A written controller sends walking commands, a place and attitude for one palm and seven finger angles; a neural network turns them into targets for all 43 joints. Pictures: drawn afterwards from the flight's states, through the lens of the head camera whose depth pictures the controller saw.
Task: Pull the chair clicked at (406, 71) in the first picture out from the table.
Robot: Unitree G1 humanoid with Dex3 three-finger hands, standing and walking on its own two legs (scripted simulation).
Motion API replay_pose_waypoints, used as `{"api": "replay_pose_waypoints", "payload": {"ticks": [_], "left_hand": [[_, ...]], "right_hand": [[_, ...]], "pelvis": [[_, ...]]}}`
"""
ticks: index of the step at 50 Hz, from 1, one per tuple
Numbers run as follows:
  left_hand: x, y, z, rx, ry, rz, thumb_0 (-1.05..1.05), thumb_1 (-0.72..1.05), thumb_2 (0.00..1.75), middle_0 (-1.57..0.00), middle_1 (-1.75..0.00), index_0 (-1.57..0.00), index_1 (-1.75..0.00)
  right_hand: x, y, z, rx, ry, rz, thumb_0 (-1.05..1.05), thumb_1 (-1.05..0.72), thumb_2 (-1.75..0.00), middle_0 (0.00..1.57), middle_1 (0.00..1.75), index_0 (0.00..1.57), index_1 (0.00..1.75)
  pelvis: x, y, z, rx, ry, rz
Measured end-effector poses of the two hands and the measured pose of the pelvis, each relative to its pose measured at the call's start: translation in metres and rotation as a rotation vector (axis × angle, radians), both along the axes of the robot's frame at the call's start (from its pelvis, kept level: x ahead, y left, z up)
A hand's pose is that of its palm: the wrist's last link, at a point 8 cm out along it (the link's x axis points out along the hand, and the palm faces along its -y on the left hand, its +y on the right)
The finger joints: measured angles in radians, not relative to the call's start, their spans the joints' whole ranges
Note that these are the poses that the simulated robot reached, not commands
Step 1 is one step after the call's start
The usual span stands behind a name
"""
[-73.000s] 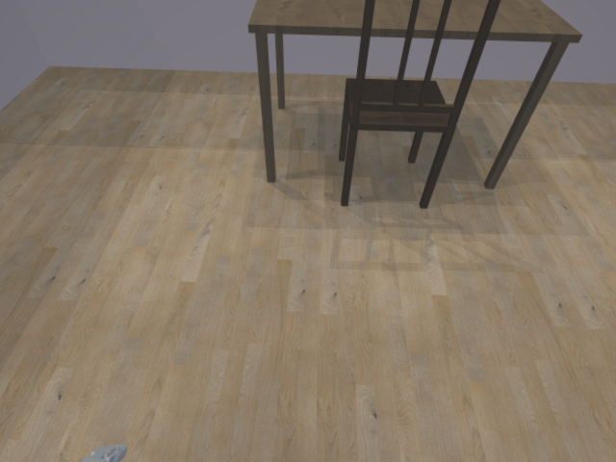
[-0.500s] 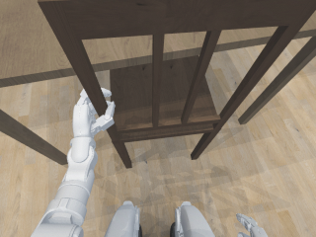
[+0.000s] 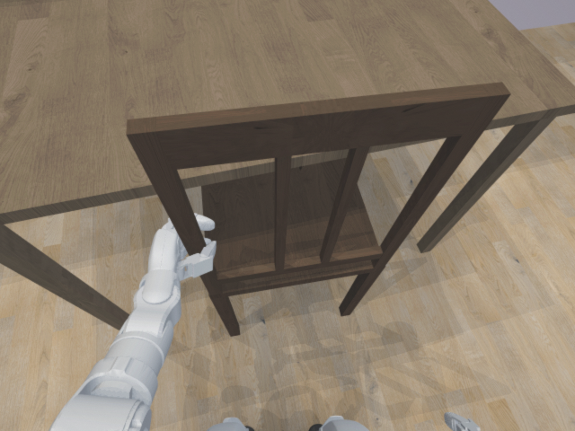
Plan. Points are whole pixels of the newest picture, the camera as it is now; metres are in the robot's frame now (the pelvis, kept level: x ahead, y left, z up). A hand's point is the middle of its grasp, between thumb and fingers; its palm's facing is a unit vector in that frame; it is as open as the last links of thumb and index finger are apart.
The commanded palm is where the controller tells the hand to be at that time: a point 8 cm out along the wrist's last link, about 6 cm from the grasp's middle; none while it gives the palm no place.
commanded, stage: step backward, pulling the chair out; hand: left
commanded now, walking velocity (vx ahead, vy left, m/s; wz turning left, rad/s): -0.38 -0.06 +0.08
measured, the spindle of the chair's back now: (280, 223) +0.42 +0.00 -0.04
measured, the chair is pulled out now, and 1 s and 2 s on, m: -0.02 0.06 0.14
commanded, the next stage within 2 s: none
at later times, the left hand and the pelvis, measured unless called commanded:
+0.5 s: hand (211, 309) +0.29 +0.11 -0.06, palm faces +0.00 -0.99 -0.15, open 5.6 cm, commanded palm +0.28 +0.16 -0.05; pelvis -0.06 -0.01 +0.01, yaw +0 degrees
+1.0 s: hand (207, 337) +0.25 +0.11 -0.06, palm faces -0.03 -0.98 -0.20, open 5.7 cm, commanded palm +0.24 +0.16 -0.05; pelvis -0.11 -0.02 +0.00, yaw -1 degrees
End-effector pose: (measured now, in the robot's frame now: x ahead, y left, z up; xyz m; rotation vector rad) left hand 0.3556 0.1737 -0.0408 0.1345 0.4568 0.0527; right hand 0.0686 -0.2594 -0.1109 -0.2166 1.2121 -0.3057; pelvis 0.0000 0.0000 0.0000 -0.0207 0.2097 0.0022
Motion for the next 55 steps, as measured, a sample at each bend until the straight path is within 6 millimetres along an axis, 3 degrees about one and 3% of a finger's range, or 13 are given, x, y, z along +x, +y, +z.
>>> {"api": "replay_pose_waypoints", "payload": {"ticks": [9,19,26,35,41,49,55], "left_hand": [[-0.013,-0.002,0.001,-0.002,0.014,-0.050,0.07,0.64,0.70,-0.25,-1.18,-0.49,-1.45],[-0.060,-0.011,0.003,0.004,0.023,-0.040,0.06,0.65,0.69,-0.23,-1.16,-0.49,-1.45],[-0.088,-0.017,0.004,0.014,0.028,-0.020,0.05,0.64,0.69,-0.24,-1.14,-0.50,-1.45],[-0.111,-0.015,0.004,0.024,0.022,-0.050,0.03,0.63,0.69,-0.24,-1.14,-0.50,-1.45],[-0.115,-0.010,0.003,0.034,0.008,-0.089,0.02,0.63,0.69,-0.23,-1.16,-0.50,-1.45],[-0.120,-0.012,0.004,0.053,0.005,-0.056,0.02,0.60,0.72,-0.25,-1.16,-0.50,-1.45],[-0.133,-0.019,0.004,0.073,0.001,-0.008,0.02,0.58,0.73,-0.27,-1.17,-0.50,-1.45]], "right_hand": [[-0.018,-0.011,0.016,-0.046,0.003,-0.018,0.01,-0.91,-0.90,0.20,0.30,0.20,0.30],[-0.034,-0.003,0.007,0.021,-0.043,-0.007,0.01,-0.91,-0.90,0.20,0.30,0.20,0.30],[-0.048,-0.011,0.001,0.024,-0.095,0.014,0.01,-0.90,-0.90,0.20,0.30,0.20,0.30],[-0.081,-0.021,0.006,-0.044,-0.090,0.026,0.01,-0.91,-0.90,0.20,0.30,0.20,0.30],[-0.093,-0.010,0.008,-0.051,-0.096,0.031,0.01,-0.91,-0.90,0.20,0.30,0.20,0.30],[-0.094,0.008,-0.006,0.036,-0.132,0.068,0.01,-0.90,-0.90,0.20,0.30,0.20,0.30],[-0.101,-0.007,-0.017,0.072,-0.144,0.064,0.01,-0.90,-0.90,0.20,0.30,0.20,0.30]], "pelvis": [[-0.015,0.003,0.011,-0.005,-0.051,-0.017],[-0.042,-0.008,0.012,0.000,-0.099,-0.020],[-0.066,-0.015,0.008,0.000,-0.128,0.001],[-0.084,-0.001,0.006,0.001,-0.153,0.024],[-0.092,0.005,0.004,0.006,-0.158,0.001],[-0.108,-0.012,0.001,-0.009,-0.188,-0.015],[-0.120,-0.033,-0.004,0.003,-0.199,0.001]]}}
